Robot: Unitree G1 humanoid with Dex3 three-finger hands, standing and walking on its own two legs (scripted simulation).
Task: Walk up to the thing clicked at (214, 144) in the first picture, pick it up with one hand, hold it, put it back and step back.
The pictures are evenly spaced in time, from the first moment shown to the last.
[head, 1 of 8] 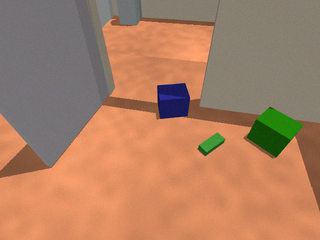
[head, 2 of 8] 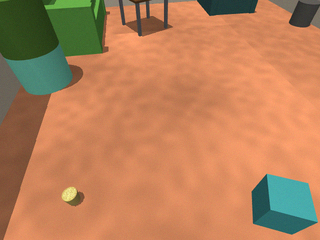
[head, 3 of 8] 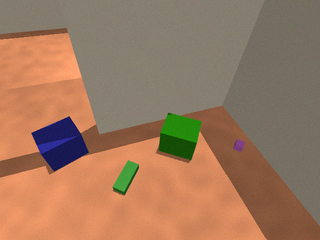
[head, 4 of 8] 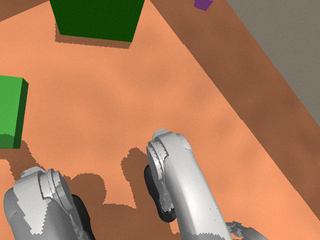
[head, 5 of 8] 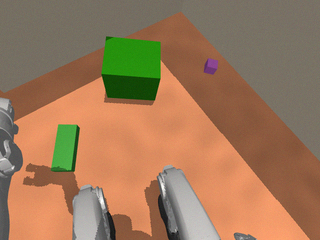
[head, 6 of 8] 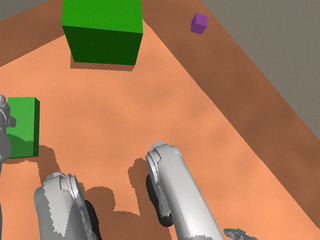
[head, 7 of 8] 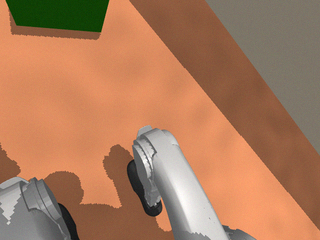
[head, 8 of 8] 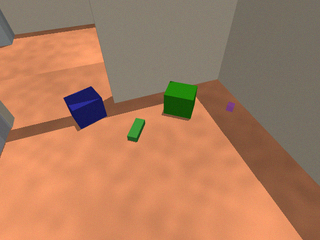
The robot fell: no
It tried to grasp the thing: yes
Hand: left
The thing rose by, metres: 0.00
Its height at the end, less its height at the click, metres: +0.00
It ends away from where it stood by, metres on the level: 0.02
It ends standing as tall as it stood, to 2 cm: yes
